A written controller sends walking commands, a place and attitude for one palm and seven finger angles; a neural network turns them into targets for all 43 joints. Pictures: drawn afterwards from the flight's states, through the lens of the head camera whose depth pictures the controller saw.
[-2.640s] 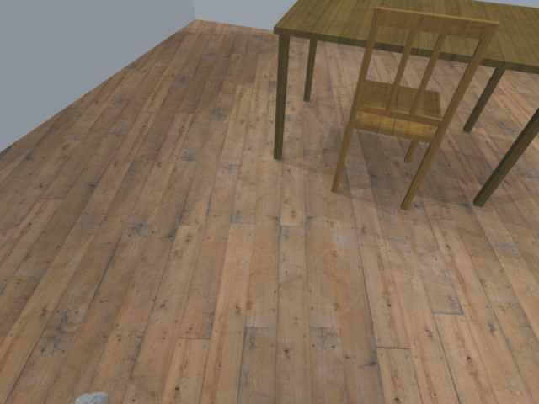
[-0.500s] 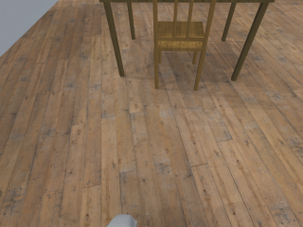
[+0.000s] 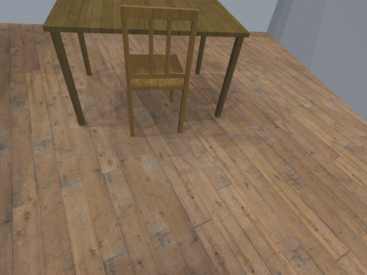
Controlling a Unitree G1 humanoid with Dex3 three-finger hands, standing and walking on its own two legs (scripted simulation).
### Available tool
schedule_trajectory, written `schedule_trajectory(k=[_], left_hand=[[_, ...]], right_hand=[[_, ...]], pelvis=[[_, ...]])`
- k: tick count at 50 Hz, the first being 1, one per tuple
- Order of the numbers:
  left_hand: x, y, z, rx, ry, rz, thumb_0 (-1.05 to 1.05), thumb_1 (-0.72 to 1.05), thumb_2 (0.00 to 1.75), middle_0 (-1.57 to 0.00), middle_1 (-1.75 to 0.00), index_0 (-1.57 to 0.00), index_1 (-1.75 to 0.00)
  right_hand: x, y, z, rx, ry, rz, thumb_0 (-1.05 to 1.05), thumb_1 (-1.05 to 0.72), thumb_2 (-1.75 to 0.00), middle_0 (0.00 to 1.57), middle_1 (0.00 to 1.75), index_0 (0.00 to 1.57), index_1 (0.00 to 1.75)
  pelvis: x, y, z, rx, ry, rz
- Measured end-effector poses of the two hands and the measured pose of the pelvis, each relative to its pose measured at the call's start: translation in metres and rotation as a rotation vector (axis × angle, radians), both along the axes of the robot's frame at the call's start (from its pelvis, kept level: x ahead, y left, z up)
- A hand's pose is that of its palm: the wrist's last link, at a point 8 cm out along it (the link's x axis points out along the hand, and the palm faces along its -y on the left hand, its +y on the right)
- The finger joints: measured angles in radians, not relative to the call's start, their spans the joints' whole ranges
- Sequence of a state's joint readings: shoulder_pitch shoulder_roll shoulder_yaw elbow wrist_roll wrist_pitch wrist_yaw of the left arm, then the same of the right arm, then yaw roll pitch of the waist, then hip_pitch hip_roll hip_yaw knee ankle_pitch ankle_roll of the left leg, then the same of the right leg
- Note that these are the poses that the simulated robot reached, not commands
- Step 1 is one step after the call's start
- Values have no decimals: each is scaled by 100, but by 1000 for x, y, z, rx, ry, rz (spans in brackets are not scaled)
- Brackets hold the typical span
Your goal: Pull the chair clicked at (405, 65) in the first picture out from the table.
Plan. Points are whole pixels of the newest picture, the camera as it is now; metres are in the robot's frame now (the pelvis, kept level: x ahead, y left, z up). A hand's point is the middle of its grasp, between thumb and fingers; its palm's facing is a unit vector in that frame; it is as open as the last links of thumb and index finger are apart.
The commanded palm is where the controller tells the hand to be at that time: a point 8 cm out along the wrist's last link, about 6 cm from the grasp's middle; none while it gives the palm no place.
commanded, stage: walk to a spot facing it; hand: left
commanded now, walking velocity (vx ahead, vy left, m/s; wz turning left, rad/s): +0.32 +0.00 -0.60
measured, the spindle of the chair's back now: (150, 48) +1.23 +0.27 -0.09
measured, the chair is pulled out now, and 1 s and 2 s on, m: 0.00 0.00 0.00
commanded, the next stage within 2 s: turn to face it in 1.36 s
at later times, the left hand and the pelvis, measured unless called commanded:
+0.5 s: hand (160, 204) +0.37 +0.09 -0.19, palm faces -0.32 -0.94 -0.12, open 7.4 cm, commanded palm none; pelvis +0.20 -0.03 -0.03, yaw -17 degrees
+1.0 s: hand (148, 164) +0.52 +0.15 -0.19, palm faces -0.38 -0.91 -0.15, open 7.4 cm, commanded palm none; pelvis +0.44 -0.02 -0.01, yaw -29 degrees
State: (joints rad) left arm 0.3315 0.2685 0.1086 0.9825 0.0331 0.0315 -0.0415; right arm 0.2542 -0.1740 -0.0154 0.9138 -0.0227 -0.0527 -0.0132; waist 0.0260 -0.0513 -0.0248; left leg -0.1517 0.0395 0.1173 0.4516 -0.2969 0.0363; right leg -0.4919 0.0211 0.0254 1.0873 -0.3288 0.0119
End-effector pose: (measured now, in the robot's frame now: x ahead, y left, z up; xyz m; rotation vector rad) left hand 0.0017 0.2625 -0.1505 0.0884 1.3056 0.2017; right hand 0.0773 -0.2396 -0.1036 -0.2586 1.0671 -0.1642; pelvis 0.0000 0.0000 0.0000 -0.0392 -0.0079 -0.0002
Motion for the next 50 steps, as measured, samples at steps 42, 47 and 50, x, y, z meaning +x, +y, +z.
schedule_trajectory(k=[42, 47, 50], left_hand=[[447, -55, -14, 23, 36, -387, 0, 91, 89, -20, -30, -20, -30], [488, -52, -19, 4, 125, -432, 0, 91, 89, -19, -30, -20, -30], [531, -63, -11, -11, 106, -482, 0, 91, 89, -19, -30, -20, -30]], right_hand=[[316, -45, -27, 54, -49, -344, 1, -92, -90, 20, 30, 20, 30], [349, -35, -18, 31, -79, -397, 0, -91, -90, 20, 30, 21, 30], [340, -23, -14, 46, -30, -475, 0, -91, -90, 20, 30, 21, 30]], pelvis=[[372, -25, -20, 1, 14, -397], [418, -20, -16, 7, -12, -471], [442, -23, -7, 1, -18, -504]])
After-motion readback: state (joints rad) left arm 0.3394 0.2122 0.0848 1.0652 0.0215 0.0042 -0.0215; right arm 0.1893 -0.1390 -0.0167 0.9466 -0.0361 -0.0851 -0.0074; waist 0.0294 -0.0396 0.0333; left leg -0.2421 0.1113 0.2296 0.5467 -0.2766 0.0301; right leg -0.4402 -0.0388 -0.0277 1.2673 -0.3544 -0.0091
